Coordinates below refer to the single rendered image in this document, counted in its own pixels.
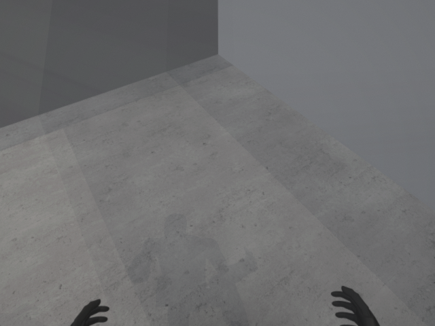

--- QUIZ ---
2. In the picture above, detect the right robot hand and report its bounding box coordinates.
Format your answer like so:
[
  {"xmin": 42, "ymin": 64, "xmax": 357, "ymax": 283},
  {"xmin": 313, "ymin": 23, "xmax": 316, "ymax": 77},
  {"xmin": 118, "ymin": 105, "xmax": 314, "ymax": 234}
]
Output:
[{"xmin": 331, "ymin": 286, "xmax": 380, "ymax": 326}]

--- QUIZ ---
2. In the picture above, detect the left robot hand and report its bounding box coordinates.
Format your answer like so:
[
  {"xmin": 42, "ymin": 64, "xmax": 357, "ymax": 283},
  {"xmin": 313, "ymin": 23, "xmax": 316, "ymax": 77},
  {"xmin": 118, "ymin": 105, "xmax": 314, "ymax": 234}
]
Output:
[{"xmin": 70, "ymin": 299, "xmax": 109, "ymax": 326}]

